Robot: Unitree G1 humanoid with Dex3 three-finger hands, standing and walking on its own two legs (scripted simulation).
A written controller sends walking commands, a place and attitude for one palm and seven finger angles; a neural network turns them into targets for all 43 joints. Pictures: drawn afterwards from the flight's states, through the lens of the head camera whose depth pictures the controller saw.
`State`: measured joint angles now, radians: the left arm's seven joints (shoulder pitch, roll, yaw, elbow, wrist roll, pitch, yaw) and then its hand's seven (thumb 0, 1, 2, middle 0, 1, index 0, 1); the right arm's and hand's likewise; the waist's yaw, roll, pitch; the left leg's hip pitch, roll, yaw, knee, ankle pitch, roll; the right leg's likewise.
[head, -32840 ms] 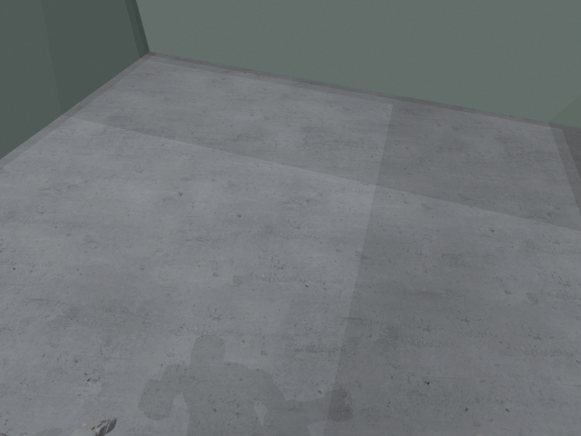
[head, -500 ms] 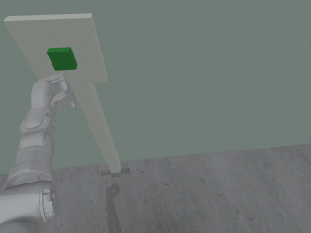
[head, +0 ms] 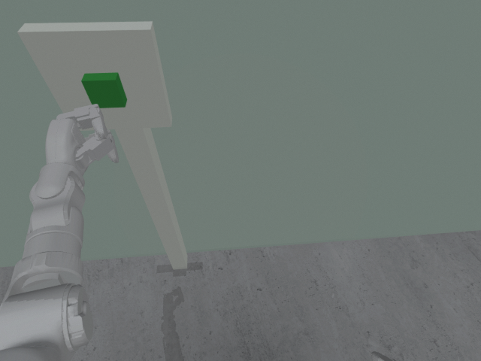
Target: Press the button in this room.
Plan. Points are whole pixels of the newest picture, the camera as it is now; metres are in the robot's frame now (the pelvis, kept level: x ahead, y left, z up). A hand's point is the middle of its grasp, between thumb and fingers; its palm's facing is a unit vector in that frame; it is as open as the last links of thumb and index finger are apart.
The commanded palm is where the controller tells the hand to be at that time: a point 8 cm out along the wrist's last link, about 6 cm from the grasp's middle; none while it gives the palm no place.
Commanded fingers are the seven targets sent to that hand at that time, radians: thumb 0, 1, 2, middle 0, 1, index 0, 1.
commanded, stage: aim a knuckle at the button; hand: left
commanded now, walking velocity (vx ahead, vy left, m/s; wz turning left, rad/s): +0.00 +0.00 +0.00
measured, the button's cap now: (105, 89) +0.53 +0.26 +0.16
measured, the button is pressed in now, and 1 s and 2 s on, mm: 0 0 12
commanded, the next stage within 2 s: press the button with the knuckle in 0.32 s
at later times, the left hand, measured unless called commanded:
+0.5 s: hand (111, 139) +0.43 +0.23 +0.14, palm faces +0.12 -0.99 -0.01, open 3.1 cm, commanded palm +0.41 +0.27 +0.13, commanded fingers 0.00 0.90 0.90 -1.30 -1.50 -1.30 -1.50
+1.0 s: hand (123, 125) +0.47 +0.22 +0.13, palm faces +0.13 -0.99 -0.02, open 3.1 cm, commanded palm +0.44 +0.27 +0.13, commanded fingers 0.00 0.90 0.90 -1.30 -1.50 -1.30 -1.50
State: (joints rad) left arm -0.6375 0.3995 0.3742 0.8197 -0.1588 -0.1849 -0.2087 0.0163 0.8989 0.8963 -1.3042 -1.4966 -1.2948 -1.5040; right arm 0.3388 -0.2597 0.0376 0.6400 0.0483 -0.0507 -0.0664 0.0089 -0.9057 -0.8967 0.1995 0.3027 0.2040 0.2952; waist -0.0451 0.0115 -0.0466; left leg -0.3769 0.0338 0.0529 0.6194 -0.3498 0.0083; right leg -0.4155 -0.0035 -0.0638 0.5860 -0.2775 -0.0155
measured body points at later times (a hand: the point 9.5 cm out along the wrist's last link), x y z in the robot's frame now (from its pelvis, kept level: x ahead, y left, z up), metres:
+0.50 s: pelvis +0.00 +0.00 +0.00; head +0.03 +0.00 +0.45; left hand +0.42 +0.28 +0.14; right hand +0.08 -0.25 -0.11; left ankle -0.02 +0.11 -0.73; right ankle +0.01 -0.11 -0.73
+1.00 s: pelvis +0.00 +0.00 +0.00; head +0.05 +0.00 +0.44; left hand +0.46 +0.27 +0.14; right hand +0.04 -0.26 -0.12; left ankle -0.02 +0.11 -0.73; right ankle +0.01 -0.11 -0.73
